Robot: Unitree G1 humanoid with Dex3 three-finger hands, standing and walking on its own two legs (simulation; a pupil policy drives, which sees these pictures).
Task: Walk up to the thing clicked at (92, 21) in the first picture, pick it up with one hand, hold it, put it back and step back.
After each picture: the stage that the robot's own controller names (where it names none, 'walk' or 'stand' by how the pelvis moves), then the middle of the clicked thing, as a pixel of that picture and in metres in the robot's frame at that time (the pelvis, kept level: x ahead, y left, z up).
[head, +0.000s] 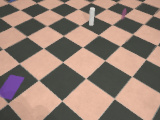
stand; (91, 16) +1.98 -0.14 -0.65
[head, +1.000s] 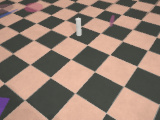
walk; (78, 27) +1.86 +0.19 -0.63
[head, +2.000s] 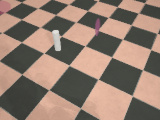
walk; (56, 41) +1.29 +0.32 -0.64
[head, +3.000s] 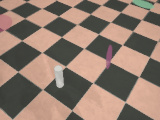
walk; (59, 77) +0.83 +0.24 -0.64
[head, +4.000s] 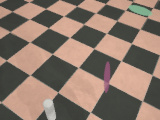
walk; (50, 110) +0.52 +0.23 -0.63
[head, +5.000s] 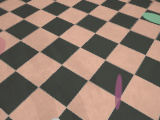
stand; out of the picture +0.40 +0.19 -0.65
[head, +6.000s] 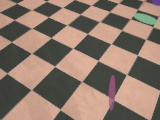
stand; out of the picture +0.38 +0.21 -0.66
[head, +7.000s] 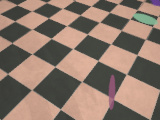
stand; out of the picture +0.39 +0.21 -0.66
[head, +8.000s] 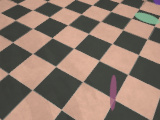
stand; out of the picture +0.38 +0.21 -0.66
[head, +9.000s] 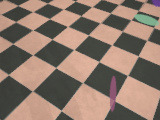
go down; out of the picture +0.38 +0.21 -0.66
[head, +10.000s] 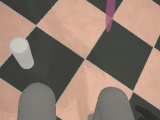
go down; (23, 55) +0.46 +0.25 -0.30
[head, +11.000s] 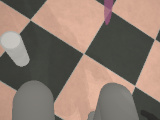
go down; (17, 51) +0.45 +0.26 -0.26
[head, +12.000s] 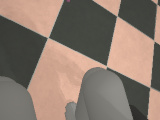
close in; out of the picture +0.42 +0.31 -0.16
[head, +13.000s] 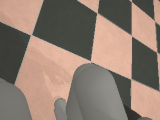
close; out of the picture +0.43 +0.32 -0.16
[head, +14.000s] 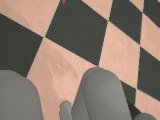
lift; out of the picture +0.36 +0.30 -0.16
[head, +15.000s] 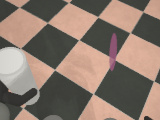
lift; (21, 82) +0.32 +0.19 +0.04
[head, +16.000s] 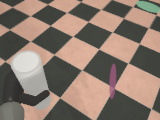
hold; (35, 85) +0.32 +0.16 +0.05
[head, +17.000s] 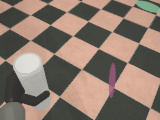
hold; (36, 86) +0.32 +0.16 +0.04
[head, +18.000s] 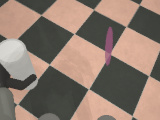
crouch; (21, 69) +0.38 +0.20 -0.02
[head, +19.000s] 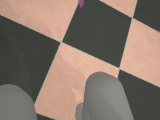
lower; out of the picture +0.46 +0.30 -0.08
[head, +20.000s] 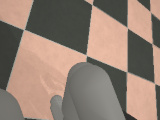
lower; out of the picture +0.44 +0.32 -0.16
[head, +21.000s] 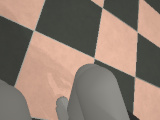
lower; out of the picture +0.42 +0.33 -0.16
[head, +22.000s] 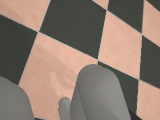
lower; out of the picture +0.41 +0.32 -0.16
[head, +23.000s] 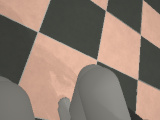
lower; out of the picture +0.40 +0.32 -0.16
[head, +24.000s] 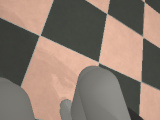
open; out of the picture +0.41 +0.29 -0.16
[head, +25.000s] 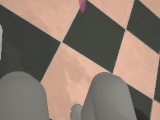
stand; out of the picture +0.42 +0.28 -0.18
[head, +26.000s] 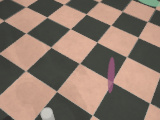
stand; (48, 119) +0.39 +0.19 -0.56
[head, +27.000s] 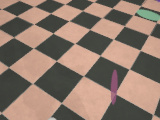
stand; out of the picture +0.40 +0.19 -0.60
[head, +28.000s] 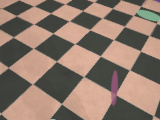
stand; out of the picture +0.39 +0.18 -0.60
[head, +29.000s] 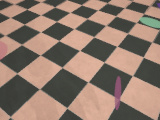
stand; out of the picture +0.41 +0.18 -0.65
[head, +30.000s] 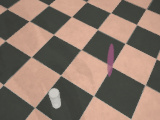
walk; (55, 99) +0.48 +0.16 -0.64
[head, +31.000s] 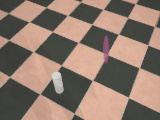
walk; (58, 83) +0.66 +0.21 -0.63
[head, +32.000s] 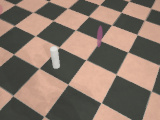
stand; (55, 58) +0.98 +0.26 -0.63
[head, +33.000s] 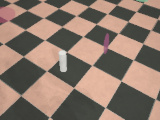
stand; (62, 61) +1.02 +0.20 -0.65
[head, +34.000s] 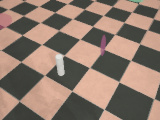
stand; (60, 65) +1.01 +0.22 -0.66
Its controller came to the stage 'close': yes
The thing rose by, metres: 0.68
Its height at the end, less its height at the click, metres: +0.00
